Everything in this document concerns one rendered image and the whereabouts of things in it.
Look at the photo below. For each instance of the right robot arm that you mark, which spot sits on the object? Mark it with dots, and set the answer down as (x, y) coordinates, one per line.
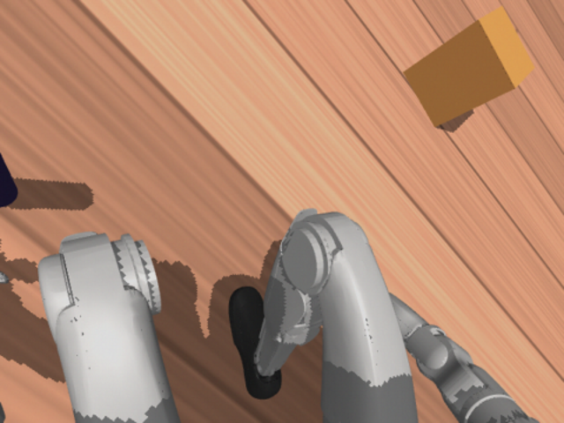
(472, 395)

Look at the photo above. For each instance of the right robot hand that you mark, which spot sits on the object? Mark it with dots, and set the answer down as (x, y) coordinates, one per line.
(409, 321)

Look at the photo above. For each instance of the right robot foot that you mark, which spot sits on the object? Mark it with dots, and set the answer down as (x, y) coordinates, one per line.
(246, 319)

